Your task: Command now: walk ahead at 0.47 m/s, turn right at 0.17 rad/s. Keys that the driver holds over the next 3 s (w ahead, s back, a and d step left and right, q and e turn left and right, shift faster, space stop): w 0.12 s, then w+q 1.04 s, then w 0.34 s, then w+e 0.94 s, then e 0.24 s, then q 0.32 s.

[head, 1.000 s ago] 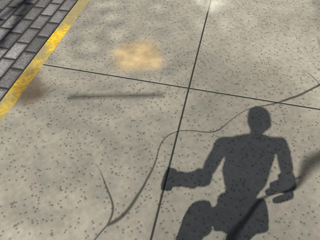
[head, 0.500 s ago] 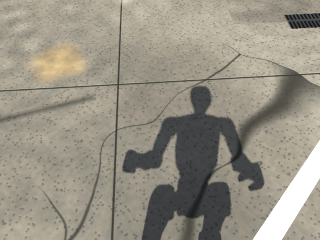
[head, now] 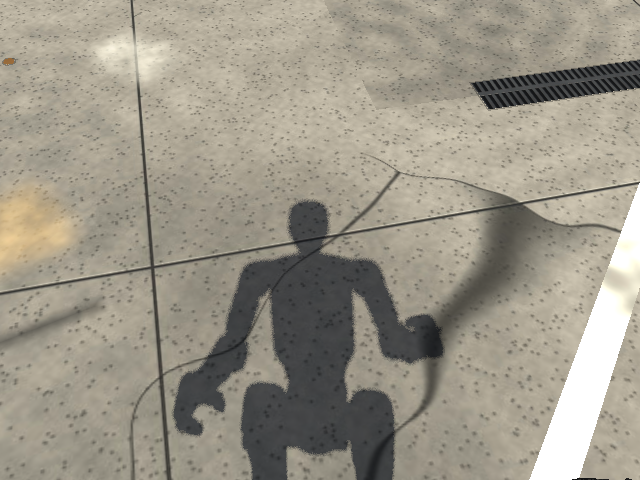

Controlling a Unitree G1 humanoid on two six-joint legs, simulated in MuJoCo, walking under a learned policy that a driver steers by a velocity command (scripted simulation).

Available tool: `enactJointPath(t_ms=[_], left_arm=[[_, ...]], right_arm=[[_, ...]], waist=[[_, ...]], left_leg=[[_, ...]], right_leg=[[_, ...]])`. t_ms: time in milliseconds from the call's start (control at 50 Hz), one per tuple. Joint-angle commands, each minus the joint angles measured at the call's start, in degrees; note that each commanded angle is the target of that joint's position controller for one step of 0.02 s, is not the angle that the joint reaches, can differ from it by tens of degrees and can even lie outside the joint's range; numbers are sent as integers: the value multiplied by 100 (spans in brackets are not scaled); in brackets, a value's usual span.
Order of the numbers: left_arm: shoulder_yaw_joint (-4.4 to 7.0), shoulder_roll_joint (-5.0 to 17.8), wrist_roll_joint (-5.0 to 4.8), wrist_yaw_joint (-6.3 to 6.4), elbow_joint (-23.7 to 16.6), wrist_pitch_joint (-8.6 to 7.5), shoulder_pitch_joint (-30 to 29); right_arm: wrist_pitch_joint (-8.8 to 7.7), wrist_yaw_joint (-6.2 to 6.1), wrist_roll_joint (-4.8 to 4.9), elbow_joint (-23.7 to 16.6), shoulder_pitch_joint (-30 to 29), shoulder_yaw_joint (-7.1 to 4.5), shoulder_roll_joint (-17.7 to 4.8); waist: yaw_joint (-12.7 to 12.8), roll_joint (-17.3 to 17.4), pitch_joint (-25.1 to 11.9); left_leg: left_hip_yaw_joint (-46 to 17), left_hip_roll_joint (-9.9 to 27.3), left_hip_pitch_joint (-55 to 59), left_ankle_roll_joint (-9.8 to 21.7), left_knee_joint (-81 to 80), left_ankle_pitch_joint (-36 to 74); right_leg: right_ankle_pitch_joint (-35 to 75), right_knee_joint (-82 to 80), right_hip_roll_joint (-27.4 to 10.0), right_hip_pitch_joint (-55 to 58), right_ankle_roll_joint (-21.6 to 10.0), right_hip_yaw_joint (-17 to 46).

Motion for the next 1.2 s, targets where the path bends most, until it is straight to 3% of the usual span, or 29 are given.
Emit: enactJointPath(t_ms=[20,60,100,160,220,260,320,360,380,400,420,440,460,500,540,640,720,820,860,900,920,940,960,980,1000,1020,1060,1120,1200], left_arm=[[118,680,43,-20,-648,-199,-526],[116,536,107,-74,-639,-204,-610],[59,348,126,-97,-593,-172,-589],[-35,180,202,-90,-777,-214,-1156],[-98,59,177,-161,-872,-313,-1730],[-80,126,134,-223,-921,-361,-2029],[17,357,91,-271,-964,-423,-2105],[129,556,87,-245,-850,-456,-1628],[248,767,111,-191,-682,-456,-962],[355,1139,216,-122,-584,-441,14],[431,1549,276,-141,-453,-358,345],[327,1030,226,-165,-441,-333,351],[230,706,180,-147,-437,-328,28],[119,376,222,-154,-399,-327,-605],[123,294,267,-136,-328,-392,-863],[249,594,226,-88,-67,-485,-848],[300,825,186,-47,65,-410,-732],[394,1095,33,-51,267,-242,-405],[446,1275,-18,-30,267,-163,-429],[395,1181,-41,0,222,-94,-477],[223,727,203,1,92,-125,-262],[23,177,302,-56,-251,-289,66],[145,829,61,-111,-298,-438,-681],[169,931,-75,-136,-441,-517,-1006],[137,834,27,-89,-376,-552,-998],[160,835,170,-52,-327,-545,-949],[174,798,238,-64,-277,-431,-799],[115,588,295,-42,-323,-309,-1026],[1,354,245,-100,-477,-330,-1816]], right_arm=[[55,-43,7,-14,946,-213,-687],[61,-69,-53,-4,741,-140,-555],[25,-88,-1,91,776,-137,-596],[56,-129,71,239,912,-169,-793],[149,-180,121,374,1124,-206,-976],[201,-199,154,477,1381,-228,-1067],[274,-238,186,546,1470,-253,-1118],[332,-253,166,549,1388,-265,-1140],[342,-246,119,532,1397,-211,-998],[339,-237,-11,341,1332,-69,-626],[275,-239,90,228,2207,110,-6],[260,-253,263,324,2073,-9,-555],[280,-257,316,216,1474,-124,-912],[337,-258,166,102,1017,-142,-833],[451,-208,183,93,1092,-139,-627],[564,-157,105,-173,618,-70,-402],[493,-1,118,-377,-74,-1,-326],[518,137,124,-753,-715,-31,-458],[558,144,93,-797,-471,-136,-650],[623,55,115,-407,1084,-450,-1157],[685,-71,178,-256,1822,-612,-1685],[579,-40,151,-468,1477,-587,-2108],[470,28,133,-541,1526,-445,-1533],[390,36,93,-470,1331,-365,-1294],[357,26,99,-487,1008,-319,-1154],[354,3,66,-538,680,-276,-1023],[334,-53,-18,-618,441,-229,-926],[302,-157,30,-466,627,-257,-1040],[342,-257,74,-249,918,-252,-1056]], waist=[[-517,652,-19],[-324,743,134],[-267,812,111],[-374,627,271],[-555,615,310],[-656,618,300],[-512,723,263],[-163,764,25],[166,684,-429],[579,159,-1344],[193,-1502,-2170],[354,-1211,-1945],[377,-732,-1079],[83,-387,-309],[-161,-559,-87],[-199,-173,231],[45,-43,389],[174,-41,545],[-71,-213,232],[-930,-67,-652],[-1054,962,-1136],[-413,1908,-1843],[-904,995,-1849],[-817,852,-1031],[-565,359,-639],[-343,314,-411],[-123,499,-364],[-147,410,-201],[-463,611,-8]], left_leg=[[-2745,1862,2360,1124,-1678,-1378],[-2090,1543,1770,1037,-1930,-400],[-1666,1443,1555,1102,-2072,255],[-1263,1321,1400,1145,-2215,938],[-957,1142,1227,1014,-2110,1163],[-1067,1240,1258,972,-1998,1109],[-1414,1461,1602,797,-1678,1049],[-1401,1397,1627,627,-1082,1641],[-1200,1081,1379,462,-219,1989],[-955,689,450,234,1451,895],[-491,-58,-1507,-122,3400,-2222],[-916,178,-2152,-151,4187,-2252],[-843,423,-2420,-126,4377,-1727],[-703,778,-2100,-166,4055,-971],[-686,954,-1624,-197,3799,-667],[-639,1027,-1878,-333,2802,167],[-290,924,-1618,-235,1512,1127],[65,767,-1617,83,742,630],[393,406,-991,313,654,39],[584,-147,1255,684,247,232],[-1000,846,2942,1076,198,521],[-4476,2041,4196,2167,-809,-1059],[-4641,2121,4114,1997,-1403,-1524],[-3831,1967,3492,1765,-1437,-1161],[-3177,1707,2705,1575,-1387,-503],[-2677,1483,2033,1455,-1405,190],[-2300,1275,1407,1466,-1615,988],[-1806,1082,978,1481,-1712,1583],[-1431,785,881,1138,-1683,999]], right_leg=[[608,1365,-566,-2959,-27,-131],[1104,916,-841,-2567,23,-268],[1275,618,-881,-2445,134,-442],[1830,-516,-899,-2436,304,-609],[2642,-1809,-667,-1854,406,-728],[2938,-2233,-521,-1523,425,-745],[2778,-2721,-466,-1158,261,-561],[2487,-2998,-383,-323,52,-669],[2468,-3071,-435,719,-119,-701],[2362,-2838,-1418,2315,-483,206],[1503,-3215,-2790,4013,-1316,2586],[310,-3810,-2721,3660,-1341,3266],[214,-3927,-2506,2966,-1109,2373],[1325,-4212,-2067,1677,-964,1177],[1886,-4552,-1840,1022,-916,449],[2800,-4918,-1891,872,-1031,-572],[2978,-4925,-1779,1029,-866,-1304],[3472,-4543,-2011,1840,-647,-1679],[5262,-3742,-1990,2041,-517,-1894],[6001,-1542,-1642,1350,-223,-2224],[3068,386,-1289,-278,72,-2232],[-852,2013,-115,-2386,347,-1173],[-548,2374,-341,-2958,260,-330],[48,2126,-557,-3277,141,-429],[521,1665,-814,-2983,116,-425],[830,1181,-967,-2578,160,-406],[1165,840,-1027,-2059,279,-418],[1670,93,-903,-2028,535,-547],[3083,-1657,-658,-1808,631,-584]])
Next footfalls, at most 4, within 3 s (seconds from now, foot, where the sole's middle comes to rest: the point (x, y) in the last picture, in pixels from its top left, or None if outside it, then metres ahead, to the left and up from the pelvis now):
0.40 right None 0.37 -0.14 -0.77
0.90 left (252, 435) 0.57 0.18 -0.77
1.42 right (281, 301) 0.92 0.15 -0.77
1.90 left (154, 265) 1.02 0.49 -0.77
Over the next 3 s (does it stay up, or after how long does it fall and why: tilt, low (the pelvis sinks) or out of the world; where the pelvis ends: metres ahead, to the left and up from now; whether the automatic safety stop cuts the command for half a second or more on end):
stays up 1.40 0.40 0.00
